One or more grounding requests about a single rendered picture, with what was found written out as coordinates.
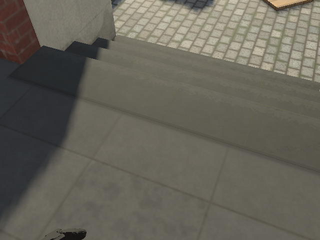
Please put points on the robot left hand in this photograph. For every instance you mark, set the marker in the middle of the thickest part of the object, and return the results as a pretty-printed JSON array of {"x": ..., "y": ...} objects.
[{"x": 66, "y": 234}]

